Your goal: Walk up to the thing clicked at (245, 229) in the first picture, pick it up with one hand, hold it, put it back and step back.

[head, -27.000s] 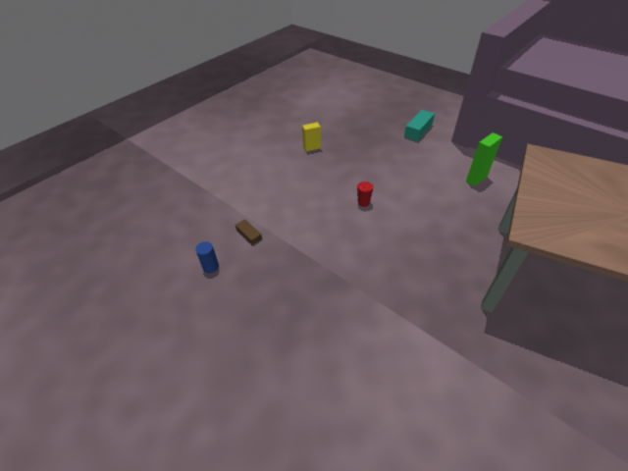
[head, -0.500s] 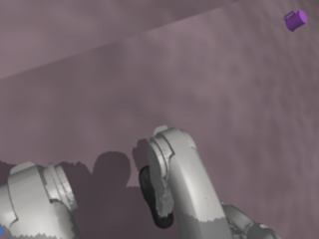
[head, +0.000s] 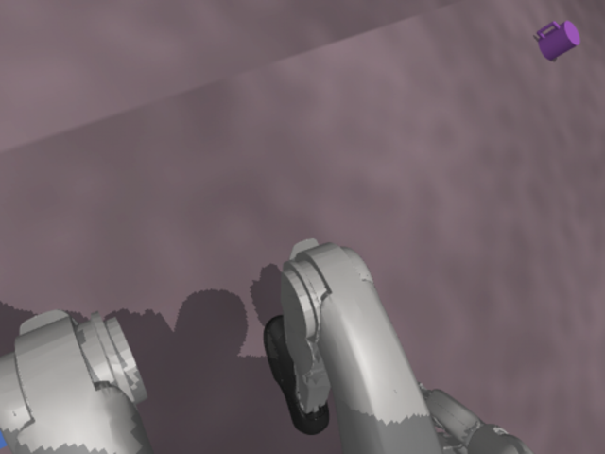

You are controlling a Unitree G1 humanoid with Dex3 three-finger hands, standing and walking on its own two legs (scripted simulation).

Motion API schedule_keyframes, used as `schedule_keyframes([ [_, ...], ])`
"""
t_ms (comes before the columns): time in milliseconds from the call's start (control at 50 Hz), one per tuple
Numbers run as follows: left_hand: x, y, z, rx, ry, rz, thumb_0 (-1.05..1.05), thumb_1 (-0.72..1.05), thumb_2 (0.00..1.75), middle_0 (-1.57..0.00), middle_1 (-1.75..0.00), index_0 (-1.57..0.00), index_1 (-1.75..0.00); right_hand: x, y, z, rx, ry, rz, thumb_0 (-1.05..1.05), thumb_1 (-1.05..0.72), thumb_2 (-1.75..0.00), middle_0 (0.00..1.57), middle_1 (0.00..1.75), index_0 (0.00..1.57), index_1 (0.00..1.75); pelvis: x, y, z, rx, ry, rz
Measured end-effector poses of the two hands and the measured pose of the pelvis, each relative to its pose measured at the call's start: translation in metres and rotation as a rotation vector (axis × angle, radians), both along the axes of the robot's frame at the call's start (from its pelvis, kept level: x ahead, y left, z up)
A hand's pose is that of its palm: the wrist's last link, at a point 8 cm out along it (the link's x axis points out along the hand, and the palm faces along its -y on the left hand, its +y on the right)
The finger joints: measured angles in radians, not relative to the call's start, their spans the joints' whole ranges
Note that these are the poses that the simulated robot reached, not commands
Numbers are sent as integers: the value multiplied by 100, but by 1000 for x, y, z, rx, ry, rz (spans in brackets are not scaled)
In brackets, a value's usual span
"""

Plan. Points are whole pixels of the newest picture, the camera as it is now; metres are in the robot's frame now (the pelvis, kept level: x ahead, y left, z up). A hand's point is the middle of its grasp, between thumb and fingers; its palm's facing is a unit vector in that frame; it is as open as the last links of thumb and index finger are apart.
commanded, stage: settle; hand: left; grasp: from above
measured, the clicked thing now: out of the picture +0.42 +0.37 -0.27
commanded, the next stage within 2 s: lift in 0.86 s
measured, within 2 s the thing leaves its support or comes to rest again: leaves its support in 0.18 s
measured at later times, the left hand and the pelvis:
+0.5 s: hand out of the picture +0.40 +0.38 -0.17, palm faces -0.38 -0.14 -0.91, open 8.2 cm; pelvis +0.00 +0.00 +0.01, yaw +2 degrees
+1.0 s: hand out of the picture +0.40 +0.38 -0.11, palm faces -0.42 -0.13 -0.90, open 8.2 cm; pelvis -0.01 -0.01 +0.04, yaw +6 degrees
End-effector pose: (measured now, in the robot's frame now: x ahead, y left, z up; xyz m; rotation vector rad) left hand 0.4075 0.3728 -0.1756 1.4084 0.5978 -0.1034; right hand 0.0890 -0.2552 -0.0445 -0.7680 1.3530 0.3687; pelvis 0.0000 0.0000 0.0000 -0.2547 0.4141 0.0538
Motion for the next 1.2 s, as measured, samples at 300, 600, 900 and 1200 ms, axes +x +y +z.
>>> schedule_keyframes([
  [300, 0, 6, 19, 4, -43, -1, 0, 27, 19, -90, -28, -93, -24, 2, 0, -2, 8, -5, -60, 0, -90, -90, 20, 30, 20, 30, 2, 0, 4, 3, 35, 6],
  [600, -6, 11, 82, 48, 4, -3, 0, 27, 19, -91, -26, -93, -22, 31, -1, -8, 80, -111, -169, 0, -90, -90, 20, 30, 20, 30, -1, -3, 22, 34, 100, 39],
  [900, -7, 6, 118, 46, 12, -40, -1, 24, 21, -94, -24, -95, -23, 13, -15, -6, 45, -83, -258, 0, -90, -90, 20, 30, 20, 30, -6, -11, 34, 66, 114, 58],
  [1200, -17, 1, 151, 22, 21, -14, -1, 26, 20, -93, -25, -94, -23, -4, -19, 15, 11, -83, -358, 0, -90, -90, 20, 30, 20, 30, -10, -11, 58, 74, 142, 72],
])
